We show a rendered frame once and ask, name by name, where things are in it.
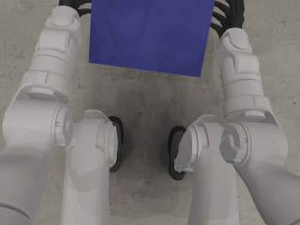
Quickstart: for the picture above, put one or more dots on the robot left hand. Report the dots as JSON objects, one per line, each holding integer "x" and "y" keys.
{"x": 76, "y": 4}

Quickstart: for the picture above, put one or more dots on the robot right hand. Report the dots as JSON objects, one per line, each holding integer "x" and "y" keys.
{"x": 234, "y": 16}

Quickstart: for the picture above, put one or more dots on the right robot upper arm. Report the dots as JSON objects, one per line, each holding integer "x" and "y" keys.
{"x": 258, "y": 151}

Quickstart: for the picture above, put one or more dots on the right robot forearm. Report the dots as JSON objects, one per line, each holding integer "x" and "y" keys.
{"x": 241, "y": 80}

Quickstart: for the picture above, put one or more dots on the left robot foot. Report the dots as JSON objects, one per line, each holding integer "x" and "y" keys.
{"x": 116, "y": 122}

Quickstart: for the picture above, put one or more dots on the left robot thigh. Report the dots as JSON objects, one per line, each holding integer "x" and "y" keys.
{"x": 85, "y": 199}

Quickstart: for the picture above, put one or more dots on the left robot upper arm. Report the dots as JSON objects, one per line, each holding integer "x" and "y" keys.
{"x": 34, "y": 130}

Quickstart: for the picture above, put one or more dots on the carton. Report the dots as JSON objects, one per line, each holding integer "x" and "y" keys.
{"x": 168, "y": 36}

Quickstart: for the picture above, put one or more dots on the left robot forearm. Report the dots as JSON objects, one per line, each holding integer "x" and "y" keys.
{"x": 54, "y": 60}

